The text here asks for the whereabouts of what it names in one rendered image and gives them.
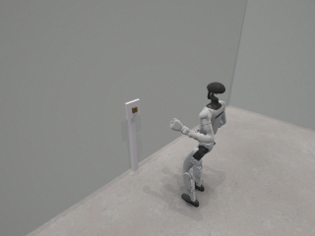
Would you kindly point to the humanoid robot torso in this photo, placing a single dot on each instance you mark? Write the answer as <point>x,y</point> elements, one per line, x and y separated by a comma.
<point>215,121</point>

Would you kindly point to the right robot upper arm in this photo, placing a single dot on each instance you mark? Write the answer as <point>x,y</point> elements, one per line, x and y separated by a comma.
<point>223,117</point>

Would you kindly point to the left robot hand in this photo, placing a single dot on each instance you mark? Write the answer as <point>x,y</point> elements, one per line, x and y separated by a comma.
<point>176,125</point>

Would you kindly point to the button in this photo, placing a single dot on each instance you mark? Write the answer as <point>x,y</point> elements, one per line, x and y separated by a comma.
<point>134,109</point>

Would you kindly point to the panel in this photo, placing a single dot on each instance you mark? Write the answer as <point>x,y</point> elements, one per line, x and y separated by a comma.
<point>132,130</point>

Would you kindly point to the robot head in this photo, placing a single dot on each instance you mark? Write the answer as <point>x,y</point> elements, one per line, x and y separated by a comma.
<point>214,88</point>

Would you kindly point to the left robot forearm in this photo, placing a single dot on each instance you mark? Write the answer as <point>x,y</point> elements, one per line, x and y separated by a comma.
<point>201,138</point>

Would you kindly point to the left robot upper arm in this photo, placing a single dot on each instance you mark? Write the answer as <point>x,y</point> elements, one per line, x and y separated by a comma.
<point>205,117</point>

